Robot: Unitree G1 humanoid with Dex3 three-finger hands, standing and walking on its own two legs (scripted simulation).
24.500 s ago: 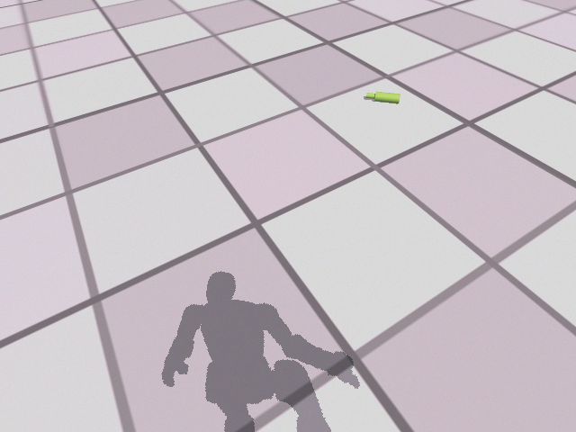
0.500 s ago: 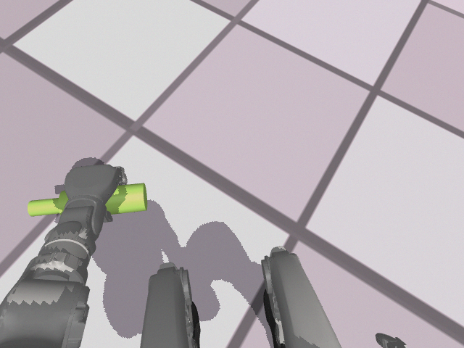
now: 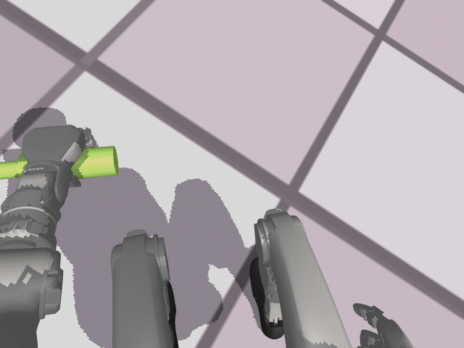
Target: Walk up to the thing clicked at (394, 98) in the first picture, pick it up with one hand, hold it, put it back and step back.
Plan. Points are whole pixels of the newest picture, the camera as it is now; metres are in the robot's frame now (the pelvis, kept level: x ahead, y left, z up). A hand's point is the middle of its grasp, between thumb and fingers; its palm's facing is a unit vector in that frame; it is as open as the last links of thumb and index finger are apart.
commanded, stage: crouch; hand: left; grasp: from above
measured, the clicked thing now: (55, 166) +0.46 +0.30 -0.19
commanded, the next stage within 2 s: lower in 0.66 s
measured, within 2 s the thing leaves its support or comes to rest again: neither
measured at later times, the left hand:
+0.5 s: hand (80, 167) +0.46 +0.26 -0.22, palm faces -0.47 -0.01 -0.89, open 8.9 cm
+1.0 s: hand (86, 171) +0.47 +0.27 -0.26, palm faces -0.49 -0.01 -0.87, open 8.8 cm
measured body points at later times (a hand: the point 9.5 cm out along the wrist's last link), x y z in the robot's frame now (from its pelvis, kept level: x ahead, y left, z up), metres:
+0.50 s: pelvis -0.01 +0.00 -0.06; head +0.23 +0.05 +0.32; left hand +0.48 +0.26 -0.17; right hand +0.02 -0.28 -0.17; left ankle +0.08 +0.13 -0.38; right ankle +0.09 -0.15 -0.38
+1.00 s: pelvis -0.01 +0.00 -0.09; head +0.24 +0.06 +0.28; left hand +0.49 +0.27 -0.21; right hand +0.02 -0.28 -0.19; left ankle +0.08 +0.13 -0.38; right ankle +0.09 -0.14 -0.38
